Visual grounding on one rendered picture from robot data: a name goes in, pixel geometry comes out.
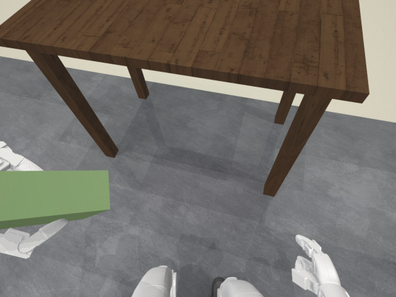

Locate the table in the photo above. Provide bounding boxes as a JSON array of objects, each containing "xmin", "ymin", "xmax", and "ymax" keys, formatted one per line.
[{"xmin": 0, "ymin": 0, "xmax": 369, "ymax": 197}]

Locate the left robot hand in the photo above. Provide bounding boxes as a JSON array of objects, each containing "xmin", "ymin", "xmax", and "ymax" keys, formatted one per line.
[{"xmin": 0, "ymin": 141, "xmax": 69, "ymax": 259}]

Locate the robot right shin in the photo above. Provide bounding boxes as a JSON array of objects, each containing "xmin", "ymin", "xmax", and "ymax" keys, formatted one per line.
[{"xmin": 221, "ymin": 277, "xmax": 237, "ymax": 286}]

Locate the right robot forearm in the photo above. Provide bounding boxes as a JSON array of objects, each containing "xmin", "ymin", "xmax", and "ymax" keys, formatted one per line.
[{"xmin": 317, "ymin": 283, "xmax": 350, "ymax": 297}]

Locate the robot right foot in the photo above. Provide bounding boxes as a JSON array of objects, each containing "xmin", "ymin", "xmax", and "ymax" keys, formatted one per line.
[{"xmin": 212, "ymin": 277, "xmax": 225, "ymax": 297}]

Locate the sponge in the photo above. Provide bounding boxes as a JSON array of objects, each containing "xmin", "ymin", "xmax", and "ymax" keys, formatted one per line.
[{"xmin": 0, "ymin": 170, "xmax": 110, "ymax": 230}]

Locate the right robot hand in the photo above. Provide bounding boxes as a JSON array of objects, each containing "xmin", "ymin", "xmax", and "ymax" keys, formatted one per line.
[{"xmin": 291, "ymin": 235, "xmax": 341, "ymax": 295}]

